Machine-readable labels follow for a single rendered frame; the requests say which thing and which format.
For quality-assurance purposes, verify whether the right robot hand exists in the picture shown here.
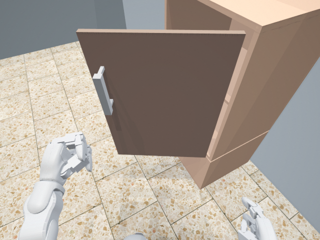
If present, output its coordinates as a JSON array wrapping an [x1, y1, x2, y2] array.
[[238, 196, 278, 240]]

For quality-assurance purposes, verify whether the handle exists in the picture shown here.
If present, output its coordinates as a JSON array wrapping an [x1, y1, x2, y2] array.
[[92, 66, 114, 115]]

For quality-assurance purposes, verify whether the left robot hand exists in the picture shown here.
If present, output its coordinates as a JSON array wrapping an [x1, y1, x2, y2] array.
[[39, 131, 93, 186]]

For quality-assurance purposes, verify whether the left robot forearm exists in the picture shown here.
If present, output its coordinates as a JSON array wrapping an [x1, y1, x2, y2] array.
[[17, 180, 65, 240]]

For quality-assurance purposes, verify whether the cupboard door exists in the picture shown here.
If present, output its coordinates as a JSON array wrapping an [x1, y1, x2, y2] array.
[[76, 29, 246, 158]]

